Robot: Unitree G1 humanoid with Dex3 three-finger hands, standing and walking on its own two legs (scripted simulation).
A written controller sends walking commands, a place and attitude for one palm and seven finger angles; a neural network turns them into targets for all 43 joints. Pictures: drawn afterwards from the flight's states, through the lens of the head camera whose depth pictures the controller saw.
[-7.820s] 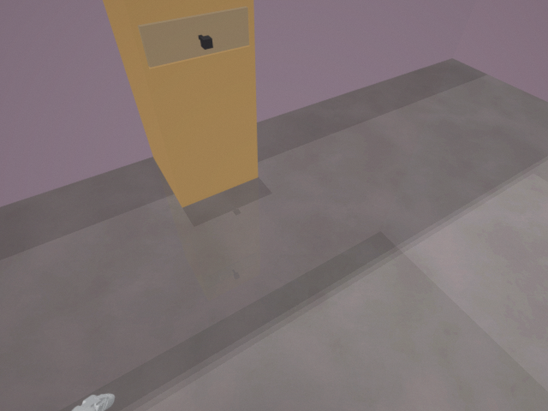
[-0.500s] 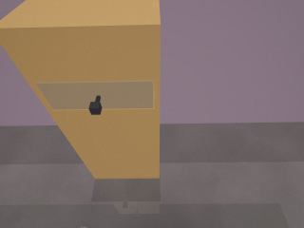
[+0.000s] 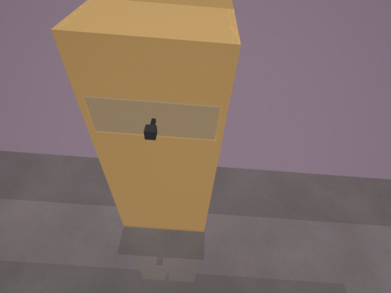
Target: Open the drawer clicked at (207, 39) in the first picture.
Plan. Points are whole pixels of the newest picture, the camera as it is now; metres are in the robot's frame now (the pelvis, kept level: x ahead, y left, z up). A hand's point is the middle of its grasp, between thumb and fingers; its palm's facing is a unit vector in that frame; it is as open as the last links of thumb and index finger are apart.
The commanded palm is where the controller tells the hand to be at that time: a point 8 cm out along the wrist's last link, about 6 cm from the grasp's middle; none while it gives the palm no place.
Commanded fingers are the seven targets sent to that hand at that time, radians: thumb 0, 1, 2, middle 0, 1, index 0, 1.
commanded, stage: come to a stop and stand still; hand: left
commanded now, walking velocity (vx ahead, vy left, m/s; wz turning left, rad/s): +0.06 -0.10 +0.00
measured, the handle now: (151, 128) +0.55 +0.17 +0.00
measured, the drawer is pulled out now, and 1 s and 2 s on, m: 0.00 0.00 0.00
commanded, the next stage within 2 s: look again from close up in 0.88 s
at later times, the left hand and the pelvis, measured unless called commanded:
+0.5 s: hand out of the picture +0.03 +0.14 -0.18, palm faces +0.02 -0.98 -0.21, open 7.2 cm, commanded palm none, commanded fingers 0.00 0.90 0.90 -0.20 -0.30 -0.20 -0.30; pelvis +0.02 -0.03 -0.01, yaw -1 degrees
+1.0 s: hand out of the picture +0.03 +0.12 -0.18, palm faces +0.02 -0.98 -0.21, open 7.3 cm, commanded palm none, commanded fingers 0.00 0.90 0.90 -0.20 -0.30 -0.20 -0.30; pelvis +0.03 -0.05 -0.01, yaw -1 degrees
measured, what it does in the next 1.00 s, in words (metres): steps on the spot: right foot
